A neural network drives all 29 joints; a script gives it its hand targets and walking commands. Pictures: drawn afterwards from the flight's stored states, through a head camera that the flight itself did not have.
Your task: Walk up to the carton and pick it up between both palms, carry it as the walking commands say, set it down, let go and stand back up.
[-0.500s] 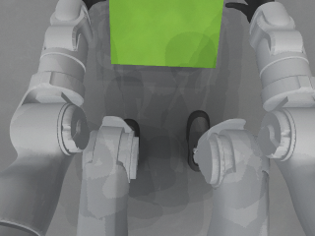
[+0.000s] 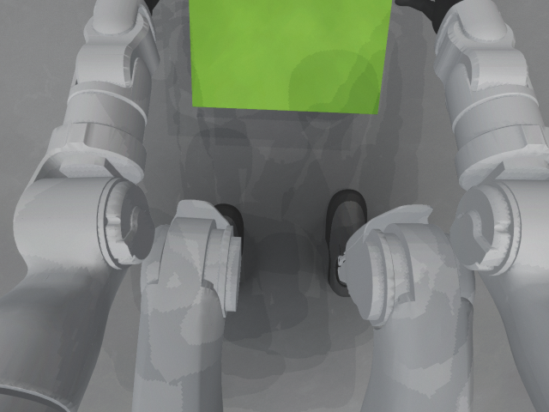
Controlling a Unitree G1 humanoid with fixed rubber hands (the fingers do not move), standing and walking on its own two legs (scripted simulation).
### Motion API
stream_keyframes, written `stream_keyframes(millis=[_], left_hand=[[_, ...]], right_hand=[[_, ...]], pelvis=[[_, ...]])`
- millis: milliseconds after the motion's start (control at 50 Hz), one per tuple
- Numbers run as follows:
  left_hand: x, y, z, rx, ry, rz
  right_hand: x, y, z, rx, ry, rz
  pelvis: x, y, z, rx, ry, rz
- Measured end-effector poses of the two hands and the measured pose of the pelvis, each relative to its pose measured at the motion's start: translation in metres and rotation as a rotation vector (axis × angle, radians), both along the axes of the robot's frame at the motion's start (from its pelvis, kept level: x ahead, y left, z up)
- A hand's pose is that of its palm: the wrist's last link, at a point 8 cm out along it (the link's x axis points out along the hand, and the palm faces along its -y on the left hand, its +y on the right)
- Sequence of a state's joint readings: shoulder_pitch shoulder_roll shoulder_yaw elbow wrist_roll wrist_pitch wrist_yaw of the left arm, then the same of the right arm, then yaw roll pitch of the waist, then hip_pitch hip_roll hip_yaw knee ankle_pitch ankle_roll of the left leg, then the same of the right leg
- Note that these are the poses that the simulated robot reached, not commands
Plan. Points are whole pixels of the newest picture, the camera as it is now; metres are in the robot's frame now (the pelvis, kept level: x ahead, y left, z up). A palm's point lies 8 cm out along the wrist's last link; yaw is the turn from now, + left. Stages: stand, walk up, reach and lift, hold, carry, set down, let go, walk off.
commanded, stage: set down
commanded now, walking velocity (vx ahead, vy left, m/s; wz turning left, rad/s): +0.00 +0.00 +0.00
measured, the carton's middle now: out of the picture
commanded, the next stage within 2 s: none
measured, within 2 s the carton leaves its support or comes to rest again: neither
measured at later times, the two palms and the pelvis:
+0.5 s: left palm (143, 4) +0.54 +0.15 -0.21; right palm (481, 10) +0.52 -0.23 -0.21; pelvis +0.00 +0.00 -0.01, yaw +1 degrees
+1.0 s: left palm out of the picture +0.57 +0.14 -0.11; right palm out of the picture +0.53 -0.25 -0.11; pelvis -0.01 +0.00 +0.01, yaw -1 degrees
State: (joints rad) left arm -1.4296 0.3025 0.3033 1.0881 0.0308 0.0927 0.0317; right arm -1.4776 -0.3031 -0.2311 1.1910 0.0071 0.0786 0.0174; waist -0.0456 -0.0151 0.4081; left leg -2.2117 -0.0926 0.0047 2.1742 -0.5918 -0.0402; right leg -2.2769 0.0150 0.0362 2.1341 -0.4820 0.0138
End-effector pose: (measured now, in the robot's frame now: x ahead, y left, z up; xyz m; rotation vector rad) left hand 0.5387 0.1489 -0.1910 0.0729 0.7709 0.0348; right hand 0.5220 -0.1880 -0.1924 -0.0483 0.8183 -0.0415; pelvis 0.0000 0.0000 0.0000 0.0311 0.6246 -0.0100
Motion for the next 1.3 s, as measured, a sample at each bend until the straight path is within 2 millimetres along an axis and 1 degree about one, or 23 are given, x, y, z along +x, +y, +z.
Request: stream_keyframes(millis=[60,200,280,440,640,700,780,860,900,1000,1040,1100,1200,1240,1300], left_hand=[[0.0,0.0,-0.003,0.004,-0.004,-0.005],[-0.002,0.0,-0.017,0.035,0.024,-0.025],[-0.003,0.0,-0.022,0.036,0.029,-0.018],[-0.003,0.0,-0.023,0.036,0.025,-0.016],[0.0,0.0,-0.021,0.036,0.01,-0.021],[0.009,-0.002,-0.011,0.042,-0.052,-0.016],[0.022,-0.003,0.008,0.041,-0.137,-0.009],[0.021,-0.005,0.021,0.04,-0.112,-0.007],[0.023,-0.006,0.034,0.041,-0.126,-0.009],[0.031,-0.009,0.079,0.03,-0.203,-0.011],[0.03,-0.008,0.091,0.027,-0.196,-0.01],[0.027,-0.005,0.102,0.024,-0.163,-0.009],[0.027,-0.002,0.116,0.026,-0.127,-0.001],[0.031,-0.003,0.127,0.026,-0.146,0.0],[0.039,-0.005,0.151,0.024,-0.197,-0.001]], right_hand=[[-0.002,-0.002,-0.005,-0.011,0.008,-0.01],[-0.008,-0.026,-0.018,-0.083,0.027,-0.062],[-0.006,-0.032,-0.022,-0.066,0.013,-0.097],[-0.002,-0.036,-0.018,-0.053,-0.018,-0.136],[-0.008,-0.046,-0.017,-0.064,-0.019,-0.176],[-0.001,-0.052,-0.01,-0.058,-0.069,-0.209],[0.009,-0.064,0.01,-0.064,-0.162,-0.251],[0.007,-0.06,0.022,-0.059,-0.135,-0.235],[0.007,-0.059,0.035,-0.056,-0.152,-0.23],[0.009,-0.059,0.079,-0.067,-0.212,-0.234],[0.007,-0.058,0.092,-0.069,-0.202,-0.235],[0.005,-0.055,0.107,-0.068,-0.18,-0.227],[0.004,-0.05,0.123,-0.067,-0.14,-0.214],[0.006,-0.049,0.129,-0.067,-0.139,-0.207],[0.011,-0.047,0.147,-0.066,-0.168,-0.191]], pelvis=[[0.0,0.0,0.0,0.001,-0.005,0.001],[0.003,-0.002,0.002,0.004,-0.01,0.008],[0.005,-0.004,0.002,0.009,-0.006,0.011],[0.005,-0.005,-0.003,0.008,-0.02,0.013],[0.004,-0.003,-0.008,0.001,-0.033,0.013],[0.002,-0.003,-0.007,0.001,-0.05,0.012],[-0.001,-0.002,-0.007,0.0,-0.072,0.012],[-0.003,-0.002,-0.005,-0.003,-0.097,0.009],[-0.004,0.0,-0.003,-0.007,-0.115,0.006],[-0.009,0.004,0.005,-0.021,-0.166,-0.001],[-0.011,0.007,0.012,-0.027,-0.179,-0.001],[-0.012,0.01,0.025,-0.033,-0.176,-0.001],[-0.009,0.014,0.053,-0.041,-0.156,0.0],[-0.007,0.014,0.064,-0.042,-0.148,0.0],[-0.003,0.015,0.078,-0.042,-0.138,0.0]])
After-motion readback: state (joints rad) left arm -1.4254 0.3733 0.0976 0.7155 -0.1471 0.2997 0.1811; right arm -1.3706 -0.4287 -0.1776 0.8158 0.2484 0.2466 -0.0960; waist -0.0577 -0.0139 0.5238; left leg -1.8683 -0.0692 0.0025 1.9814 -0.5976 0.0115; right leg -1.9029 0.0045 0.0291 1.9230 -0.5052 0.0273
